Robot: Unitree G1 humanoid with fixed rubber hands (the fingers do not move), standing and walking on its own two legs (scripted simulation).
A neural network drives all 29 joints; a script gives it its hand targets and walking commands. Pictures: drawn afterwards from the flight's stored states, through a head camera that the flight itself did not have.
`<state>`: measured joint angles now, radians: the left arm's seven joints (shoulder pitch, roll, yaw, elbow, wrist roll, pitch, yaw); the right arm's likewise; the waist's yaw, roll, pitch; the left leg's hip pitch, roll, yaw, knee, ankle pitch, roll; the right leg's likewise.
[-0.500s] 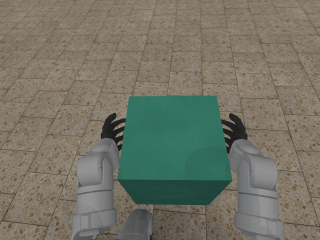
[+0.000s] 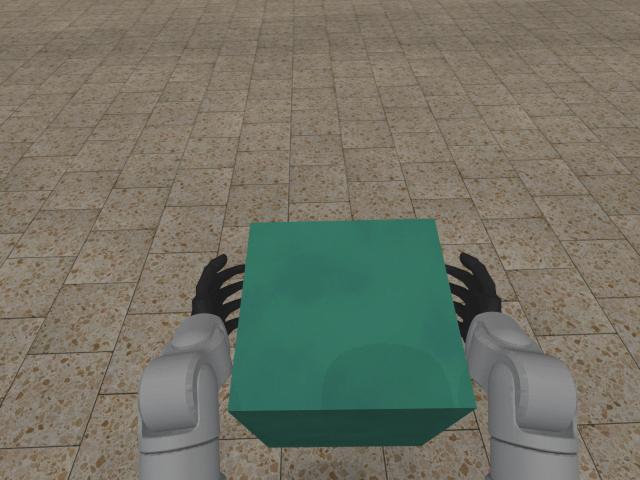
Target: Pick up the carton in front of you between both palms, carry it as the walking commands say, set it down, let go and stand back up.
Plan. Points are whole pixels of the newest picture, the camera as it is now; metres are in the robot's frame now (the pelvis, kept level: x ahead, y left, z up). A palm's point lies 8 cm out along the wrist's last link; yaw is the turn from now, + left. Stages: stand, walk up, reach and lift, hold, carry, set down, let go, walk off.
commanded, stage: carry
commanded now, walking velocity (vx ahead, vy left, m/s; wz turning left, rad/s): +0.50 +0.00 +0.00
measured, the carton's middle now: (343, 344) +0.29 +0.00 +0.03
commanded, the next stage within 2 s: none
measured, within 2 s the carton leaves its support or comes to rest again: neither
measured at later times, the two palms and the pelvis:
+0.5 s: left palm (264, 179) +0.55 +0.11 +0.08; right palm (446, 171) +0.57 -0.19 +0.08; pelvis +0.34 -0.06 +0.00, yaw +3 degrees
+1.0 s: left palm (254, 79) +0.90 +0.16 +0.09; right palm (390, 74) +0.89 -0.14 +0.10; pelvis +0.66 +0.01 +0.00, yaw +1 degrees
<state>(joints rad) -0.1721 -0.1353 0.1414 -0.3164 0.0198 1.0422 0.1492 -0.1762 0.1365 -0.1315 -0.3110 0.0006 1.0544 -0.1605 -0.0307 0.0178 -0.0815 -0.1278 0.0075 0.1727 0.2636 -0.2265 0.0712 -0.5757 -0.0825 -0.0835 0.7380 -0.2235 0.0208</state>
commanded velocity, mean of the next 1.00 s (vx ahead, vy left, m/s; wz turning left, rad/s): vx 0.50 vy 0.00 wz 0.00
